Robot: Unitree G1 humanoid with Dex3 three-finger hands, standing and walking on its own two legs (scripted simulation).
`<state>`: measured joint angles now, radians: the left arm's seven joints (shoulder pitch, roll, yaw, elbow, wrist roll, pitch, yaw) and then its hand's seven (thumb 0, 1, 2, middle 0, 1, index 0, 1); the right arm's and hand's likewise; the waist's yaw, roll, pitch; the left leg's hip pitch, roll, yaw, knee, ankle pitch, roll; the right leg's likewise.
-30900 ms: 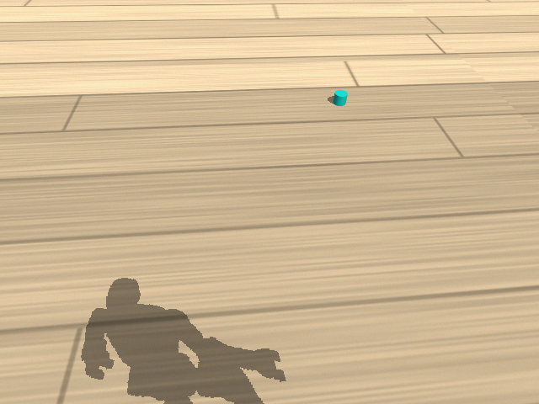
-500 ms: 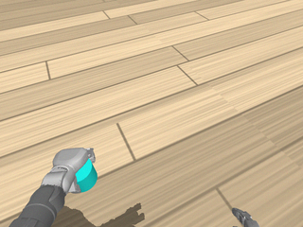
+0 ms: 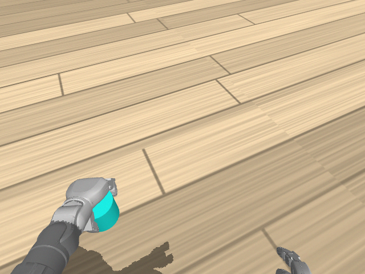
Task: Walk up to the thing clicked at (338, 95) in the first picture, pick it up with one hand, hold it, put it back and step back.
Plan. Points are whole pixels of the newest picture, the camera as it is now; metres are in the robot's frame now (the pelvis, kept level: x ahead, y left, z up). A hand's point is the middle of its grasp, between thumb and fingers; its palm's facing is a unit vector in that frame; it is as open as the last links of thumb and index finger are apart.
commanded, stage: hold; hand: left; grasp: from above
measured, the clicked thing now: (99, 209) +0.30 +0.22 -0.08
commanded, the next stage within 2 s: crouch in 0.20 s
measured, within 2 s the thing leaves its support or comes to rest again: neither
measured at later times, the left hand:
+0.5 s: hand (95, 210) +0.29 +0.22 -0.06, palm faces -0.46 -0.06 -0.88, open 10.9 cm
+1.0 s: hand (119, 222) +0.34 +0.22 -0.27, palm faces -0.42 +0.03 -0.91, open 10.8 cm
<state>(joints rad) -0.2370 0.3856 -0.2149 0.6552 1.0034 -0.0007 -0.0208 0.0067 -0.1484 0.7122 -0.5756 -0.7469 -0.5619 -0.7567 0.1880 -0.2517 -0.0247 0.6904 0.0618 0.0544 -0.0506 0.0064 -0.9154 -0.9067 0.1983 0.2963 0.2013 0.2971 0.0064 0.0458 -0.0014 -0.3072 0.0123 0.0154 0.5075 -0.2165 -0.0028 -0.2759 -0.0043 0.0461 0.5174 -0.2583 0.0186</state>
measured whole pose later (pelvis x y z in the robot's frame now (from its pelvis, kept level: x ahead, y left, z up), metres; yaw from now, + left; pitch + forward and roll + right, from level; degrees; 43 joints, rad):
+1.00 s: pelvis -0.03 +0.00 -0.15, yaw +0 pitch +26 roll -2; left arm -0.58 0.37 -0.10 1.18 1.18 -0.05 0.40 0.00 -0.15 0.71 -0.56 -0.77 -0.56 -0.77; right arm 0.25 -0.27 -0.08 0.75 -0.04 0.01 -0.01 0.00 -0.90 -0.90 0.20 0.30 0.20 0.30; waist -0.11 0.03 -0.19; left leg -1.34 0.02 -0.03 1.40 -0.52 0.00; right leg -1.28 0.02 0.01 1.39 -0.57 0.03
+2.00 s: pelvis -0.07 -0.01 -0.38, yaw -5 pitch +37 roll -5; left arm -0.83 0.54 0.04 1.35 1.21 -0.11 0.45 0.00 -0.14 0.65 -0.61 -0.71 -0.61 -0.72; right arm 0.13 -0.23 -0.01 0.79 -0.13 -0.06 0.10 0.00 -0.92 -0.90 0.20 0.30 0.20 0.30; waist -0.18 0.00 -0.11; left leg -2.19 0.03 -0.11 2.21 -0.66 -0.03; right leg -2.11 0.06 -0.05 2.18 -0.72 0.03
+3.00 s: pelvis -0.07 -0.01 -0.46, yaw -9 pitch +31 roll -7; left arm -0.92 0.66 0.10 1.56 1.23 -0.15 0.55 0.00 -0.14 0.67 -0.60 -0.73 -0.60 -0.73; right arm 0.10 -0.26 0.10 0.79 -0.19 -0.11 0.16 0.00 -0.91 -0.90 0.20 0.30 0.20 0.30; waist -0.25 -0.05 0.02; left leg -2.36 0.03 -0.19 2.47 -0.67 -0.04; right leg -2.27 0.10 -0.10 2.41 -0.71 0.04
